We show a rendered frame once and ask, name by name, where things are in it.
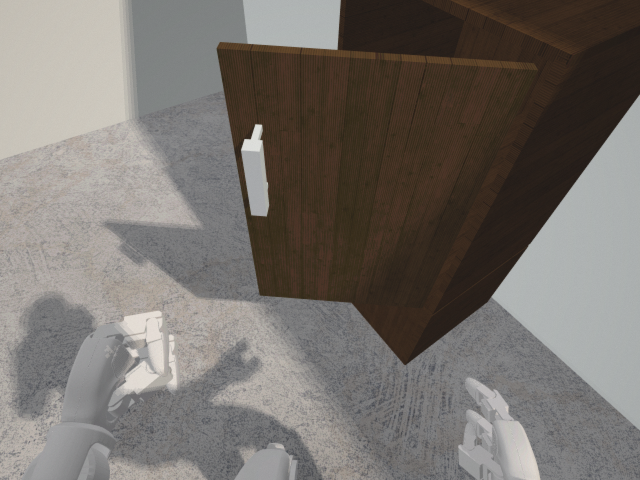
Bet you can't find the robot right hand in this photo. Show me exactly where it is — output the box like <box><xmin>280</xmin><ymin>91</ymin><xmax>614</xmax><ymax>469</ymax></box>
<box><xmin>458</xmin><ymin>377</ymin><xmax>540</xmax><ymax>480</ymax></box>

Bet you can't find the robot left hand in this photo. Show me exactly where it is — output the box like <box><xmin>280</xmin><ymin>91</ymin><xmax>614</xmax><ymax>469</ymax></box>
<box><xmin>61</xmin><ymin>311</ymin><xmax>181</xmax><ymax>432</ymax></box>

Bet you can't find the robot left thigh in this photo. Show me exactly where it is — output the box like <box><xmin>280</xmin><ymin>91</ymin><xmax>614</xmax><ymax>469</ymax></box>
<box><xmin>234</xmin><ymin>449</ymin><xmax>298</xmax><ymax>480</ymax></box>

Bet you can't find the cupboard door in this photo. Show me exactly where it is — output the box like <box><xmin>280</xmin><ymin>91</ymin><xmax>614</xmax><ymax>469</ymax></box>
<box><xmin>217</xmin><ymin>42</ymin><xmax>538</xmax><ymax>308</ymax></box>

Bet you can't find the robot left shin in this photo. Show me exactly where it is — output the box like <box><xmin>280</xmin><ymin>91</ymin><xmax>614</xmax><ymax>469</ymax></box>
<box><xmin>266</xmin><ymin>443</ymin><xmax>286</xmax><ymax>452</ymax></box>

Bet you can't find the left robot forearm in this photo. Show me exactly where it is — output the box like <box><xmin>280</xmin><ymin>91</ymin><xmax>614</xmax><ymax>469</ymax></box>
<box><xmin>21</xmin><ymin>422</ymin><xmax>116</xmax><ymax>480</ymax></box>

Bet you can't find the handle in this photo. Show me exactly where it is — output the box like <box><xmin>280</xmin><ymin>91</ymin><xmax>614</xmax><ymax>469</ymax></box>
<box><xmin>241</xmin><ymin>124</ymin><xmax>269</xmax><ymax>216</ymax></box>

